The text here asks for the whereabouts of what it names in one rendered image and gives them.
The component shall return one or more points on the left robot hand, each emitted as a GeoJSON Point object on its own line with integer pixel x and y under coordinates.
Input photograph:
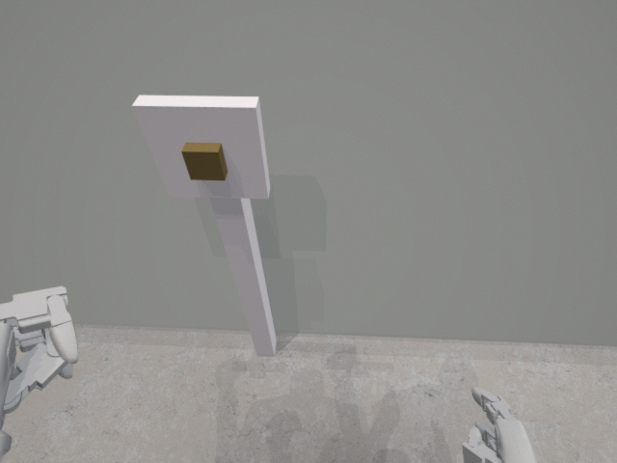
{"type": "Point", "coordinates": [37, 322]}

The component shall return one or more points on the panel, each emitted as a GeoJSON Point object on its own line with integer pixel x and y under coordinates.
{"type": "Point", "coordinates": [170, 121]}

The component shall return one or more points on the right robot hand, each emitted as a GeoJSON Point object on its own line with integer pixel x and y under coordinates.
{"type": "Point", "coordinates": [507, 443]}

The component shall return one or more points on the button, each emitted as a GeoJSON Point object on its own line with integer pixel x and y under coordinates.
{"type": "Point", "coordinates": [205, 161]}

